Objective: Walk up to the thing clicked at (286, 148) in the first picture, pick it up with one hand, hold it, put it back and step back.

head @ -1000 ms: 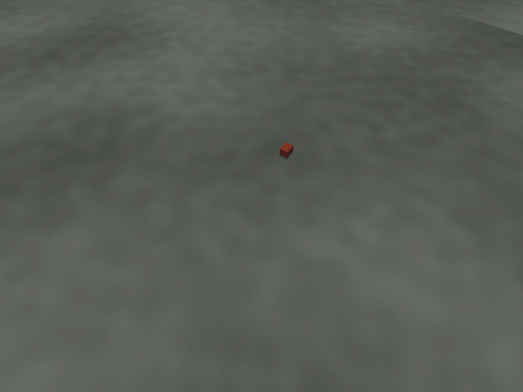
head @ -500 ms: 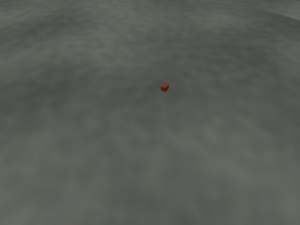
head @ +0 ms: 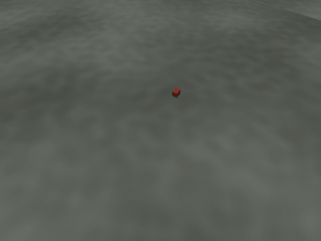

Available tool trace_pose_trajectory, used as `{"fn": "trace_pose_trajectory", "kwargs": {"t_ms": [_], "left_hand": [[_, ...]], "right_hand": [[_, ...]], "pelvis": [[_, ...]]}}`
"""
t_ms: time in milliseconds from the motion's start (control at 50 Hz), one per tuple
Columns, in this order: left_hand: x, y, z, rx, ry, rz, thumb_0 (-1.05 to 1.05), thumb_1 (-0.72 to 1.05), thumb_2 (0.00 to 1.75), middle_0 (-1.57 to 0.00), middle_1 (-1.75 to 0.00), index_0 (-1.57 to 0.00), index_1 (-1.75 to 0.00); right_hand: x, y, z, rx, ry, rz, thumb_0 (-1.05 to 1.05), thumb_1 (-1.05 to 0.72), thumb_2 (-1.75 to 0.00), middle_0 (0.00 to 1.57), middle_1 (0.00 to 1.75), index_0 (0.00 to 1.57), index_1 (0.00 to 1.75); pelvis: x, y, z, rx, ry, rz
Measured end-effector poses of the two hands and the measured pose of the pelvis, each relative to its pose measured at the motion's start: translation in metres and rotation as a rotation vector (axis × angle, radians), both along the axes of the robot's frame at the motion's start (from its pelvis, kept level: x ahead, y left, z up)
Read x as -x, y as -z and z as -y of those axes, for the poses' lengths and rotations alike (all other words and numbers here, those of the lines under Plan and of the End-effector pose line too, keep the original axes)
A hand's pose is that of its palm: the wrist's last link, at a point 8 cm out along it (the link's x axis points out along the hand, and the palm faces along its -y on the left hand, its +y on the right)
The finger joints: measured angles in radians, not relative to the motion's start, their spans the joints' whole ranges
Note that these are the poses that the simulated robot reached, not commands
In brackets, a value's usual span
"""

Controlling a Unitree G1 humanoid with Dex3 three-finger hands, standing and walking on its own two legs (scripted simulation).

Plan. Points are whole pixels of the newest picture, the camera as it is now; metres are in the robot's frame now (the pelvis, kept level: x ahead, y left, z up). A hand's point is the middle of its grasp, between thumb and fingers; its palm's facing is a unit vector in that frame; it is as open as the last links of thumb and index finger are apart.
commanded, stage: stand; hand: left
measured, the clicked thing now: (176, 92) +1.53 -0.13 -0.76
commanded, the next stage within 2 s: walk up in 0.12 s
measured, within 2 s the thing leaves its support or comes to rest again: neither
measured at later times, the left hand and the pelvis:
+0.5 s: hand out of the picture +0.11 +0.35 -0.17, palm faces +0.24 -0.92 -0.32, open 7.4 cm; pelvis +0.08 +0.04 -0.03, yaw +16 degrees
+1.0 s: hand (83, 192) +0.29 +0.26 -0.15, palm faces +0.52 -0.79 -0.33, open 7.4 cm; pelvis +0.35 -0.03 -0.03, yaw +32 degrees
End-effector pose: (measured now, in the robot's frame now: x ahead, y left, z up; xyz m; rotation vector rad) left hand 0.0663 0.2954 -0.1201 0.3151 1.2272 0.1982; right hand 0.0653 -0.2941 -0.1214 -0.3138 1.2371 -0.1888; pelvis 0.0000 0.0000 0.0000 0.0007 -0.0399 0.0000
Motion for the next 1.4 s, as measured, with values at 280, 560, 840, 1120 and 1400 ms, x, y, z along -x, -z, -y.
{"fn": "trace_pose_trajectory", "kwargs": {"t_ms": [280, 560, 840, 1120, 1400], "left_hand": [[-0.008, -0.009, -0.038, 0.008, -0.138, 0.199, 0.01, 0.9, 0.9, -0.2, -0.3, -0.21, -0.3], [-0.048, 0.015, -0.089, 0.044, -0.233, 0.185, 0.01, 0.91, 0.9, -0.2, -0.3, -0.2, -0.3], [-0.133, 0.017, -0.05, 0.017, -0.429, 0.143, 0.01, 0.91, 0.9, -0.2, -0.3, -0.2, -0.3], [-0.202, -0.007, 0.032, -0.037, -0.631, 0.117, 0.01, 0.9, 0.9, -0.2, -0.3, -0.21, -0.3], [-0.323, 0.045, 0.044, 0.031, -0.628, 0.104, 0.01, 0.91, 0.9, -0.2, -0.3, -0.2, -0.3]], "right_hand": [[-0.026, -0.018, 0.026, 0.103, -0.145, -0.07, 0.0, -0.9, -0.9, 0.21, 0.3, 0.21, 0.3], [-0.172, -0.067, 0.013, 0.291, -0.286, 0.126, 0.0, -0.91, -0.9, 0.2, 0.3, 0.21, 0.3], [-0.367, -0.034, 0.006, 0.214, -0.531, 0.1, 0.0, -0.9, -0.9, 0.21, 0.3, 0.21, 0.3], [-0.613, -0.023, -0.046, 0.12, -0.768, 0.175, 0.0, -0.91, -0.9, 0.2, 0.3, 0.21, 0.3], [-0.73, -0.037, -0.025, 0.244, -0.768, 0.235, 0.0, -0.9, -0.9, 0.21, 0.3, 0.21, 0.3]], "pelvis": [[-0.018, 0.009, -0.001, 0.005, -0.164, -0.027], [-0.107, 0.019, -0.035, -0.027, -0.304, 0.024], [-0.264, 0.03, 0.002, -0.033, -0.465, -0.034], [-0.412, 0.018, 0.031, 0.015, -0.62, -0.032], [-0.536, 0.042, 0.039, -0.017, -0.706, -0.015]]}}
